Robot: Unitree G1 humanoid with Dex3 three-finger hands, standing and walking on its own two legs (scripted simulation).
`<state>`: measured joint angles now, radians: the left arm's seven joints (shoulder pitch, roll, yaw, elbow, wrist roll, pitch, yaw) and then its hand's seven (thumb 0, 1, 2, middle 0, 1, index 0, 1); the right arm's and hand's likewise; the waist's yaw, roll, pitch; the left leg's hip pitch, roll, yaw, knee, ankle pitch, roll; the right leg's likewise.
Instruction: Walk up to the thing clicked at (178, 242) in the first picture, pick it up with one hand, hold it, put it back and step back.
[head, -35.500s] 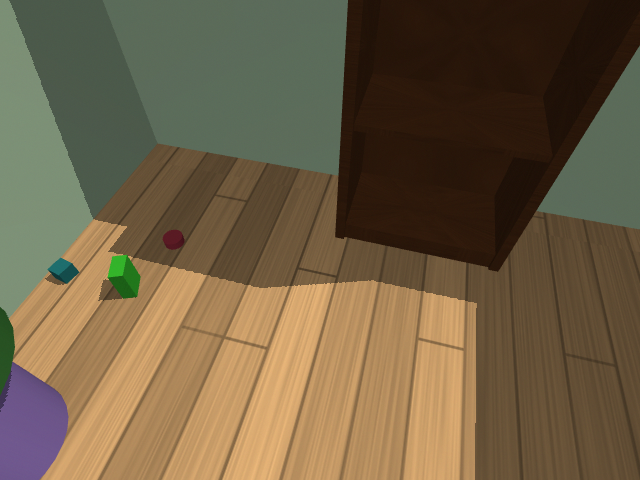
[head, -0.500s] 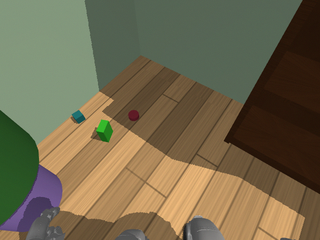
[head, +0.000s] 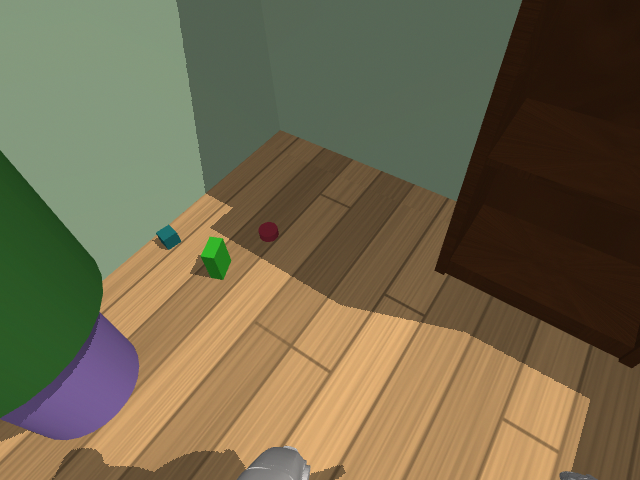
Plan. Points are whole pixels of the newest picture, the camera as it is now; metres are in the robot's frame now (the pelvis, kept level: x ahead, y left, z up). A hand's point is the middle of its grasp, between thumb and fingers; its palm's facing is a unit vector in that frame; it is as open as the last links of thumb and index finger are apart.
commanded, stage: step back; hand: left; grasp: from above
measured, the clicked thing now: (268, 232) +1.06 +0.31 -0.74
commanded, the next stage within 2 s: stand in 1.22 s
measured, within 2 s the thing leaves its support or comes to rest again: neither
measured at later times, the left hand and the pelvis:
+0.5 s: hand out of the picture +0.05 +0.28 -0.14, palm faces +0.09 -0.92 -0.39, open 7.4 cm; pelvis +0.00 +0.00 +0.00, yaw +3 degrees
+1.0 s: hand out of the picture +0.12 +0.30 -0.14, palm faces +0.06 -0.93 -0.36, open 7.4 cm; pelvis +0.04 +0.04 +0.01, yaw +2 degrees
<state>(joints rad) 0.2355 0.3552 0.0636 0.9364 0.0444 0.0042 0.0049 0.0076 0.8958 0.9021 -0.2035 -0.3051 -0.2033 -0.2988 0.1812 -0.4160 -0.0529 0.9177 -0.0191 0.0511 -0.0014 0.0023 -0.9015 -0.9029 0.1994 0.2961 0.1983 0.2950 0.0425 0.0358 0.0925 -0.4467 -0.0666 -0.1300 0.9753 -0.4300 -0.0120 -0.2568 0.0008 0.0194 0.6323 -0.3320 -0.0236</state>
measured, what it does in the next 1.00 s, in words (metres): steps on the spot: left foot, then left foot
